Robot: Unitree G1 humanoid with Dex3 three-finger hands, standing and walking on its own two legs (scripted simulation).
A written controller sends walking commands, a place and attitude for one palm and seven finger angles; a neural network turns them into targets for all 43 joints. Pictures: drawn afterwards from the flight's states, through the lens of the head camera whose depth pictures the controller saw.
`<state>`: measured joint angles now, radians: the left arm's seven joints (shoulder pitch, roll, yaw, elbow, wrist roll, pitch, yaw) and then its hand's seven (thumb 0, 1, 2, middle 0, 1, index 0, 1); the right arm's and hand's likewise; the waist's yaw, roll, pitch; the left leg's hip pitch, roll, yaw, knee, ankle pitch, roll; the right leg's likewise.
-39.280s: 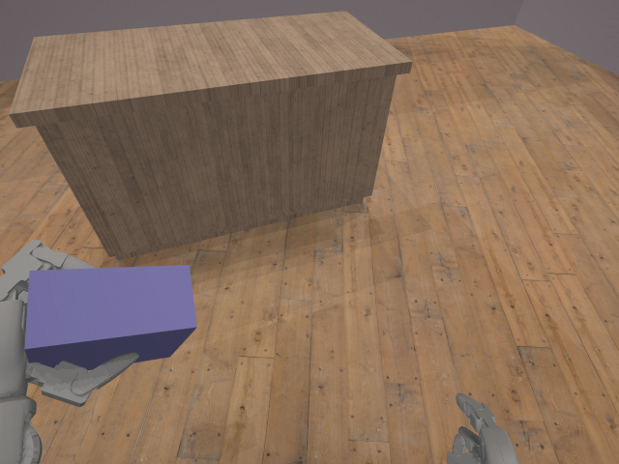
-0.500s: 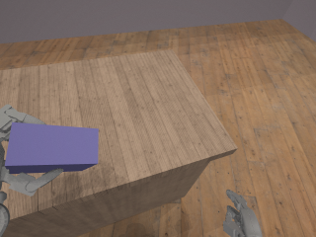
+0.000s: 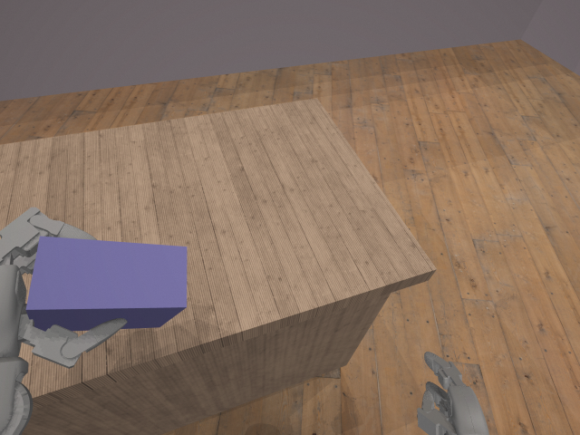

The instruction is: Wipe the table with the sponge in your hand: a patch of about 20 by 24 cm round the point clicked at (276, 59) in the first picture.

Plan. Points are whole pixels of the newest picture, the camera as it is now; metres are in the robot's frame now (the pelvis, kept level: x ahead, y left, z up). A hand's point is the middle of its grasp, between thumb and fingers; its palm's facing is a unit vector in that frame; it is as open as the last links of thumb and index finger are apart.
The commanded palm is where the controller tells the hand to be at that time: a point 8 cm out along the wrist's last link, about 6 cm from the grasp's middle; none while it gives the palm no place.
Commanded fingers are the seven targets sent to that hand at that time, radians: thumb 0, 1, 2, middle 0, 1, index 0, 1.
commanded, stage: look again from close up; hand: left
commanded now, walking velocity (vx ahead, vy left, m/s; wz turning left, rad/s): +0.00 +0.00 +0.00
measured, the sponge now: (132, 290) +0.24 +0.21 +0.11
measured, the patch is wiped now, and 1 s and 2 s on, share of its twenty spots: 0.00 0.00 0.00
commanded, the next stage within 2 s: come to a stop and stand still in 0.10 s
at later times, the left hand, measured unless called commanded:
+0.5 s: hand (92, 282) +0.23 +0.23 +0.14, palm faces +0.29 -0.87 -0.40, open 10.7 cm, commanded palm +0.17 +0.28 +0.17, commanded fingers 0.00 0.10 1.30 -1.20 -1.60 -1.20 -1.60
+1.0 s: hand (73, 280) +0.23 +0.25 +0.15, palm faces +0.35 -0.85 -0.39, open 10.7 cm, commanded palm +0.17 +0.28 +0.17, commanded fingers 0.00 0.10 1.30 -1.20 -1.60 -1.20 -1.60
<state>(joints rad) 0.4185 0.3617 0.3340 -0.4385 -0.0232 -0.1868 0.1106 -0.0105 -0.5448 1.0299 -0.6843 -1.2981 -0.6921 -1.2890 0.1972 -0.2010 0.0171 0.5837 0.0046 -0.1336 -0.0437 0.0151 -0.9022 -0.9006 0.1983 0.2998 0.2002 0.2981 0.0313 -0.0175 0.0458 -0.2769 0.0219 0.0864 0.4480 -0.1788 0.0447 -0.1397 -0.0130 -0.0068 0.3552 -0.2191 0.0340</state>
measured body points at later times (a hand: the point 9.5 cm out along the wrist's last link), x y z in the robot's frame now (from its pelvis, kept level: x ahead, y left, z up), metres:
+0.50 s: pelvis +0.00 +0.00 +0.00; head +0.04 +0.02 +0.44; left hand +0.21 +0.28 +0.17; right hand +0.18 -0.23 -0.07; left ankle +0.04 +0.09 -0.74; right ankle -0.02 -0.15 -0.74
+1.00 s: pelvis +0.01 +0.00 +0.00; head +0.03 +0.03 +0.45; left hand +0.20 +0.29 +0.17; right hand +0.20 -0.22 -0.06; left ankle +0.04 +0.09 -0.74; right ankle -0.02 -0.15 -0.74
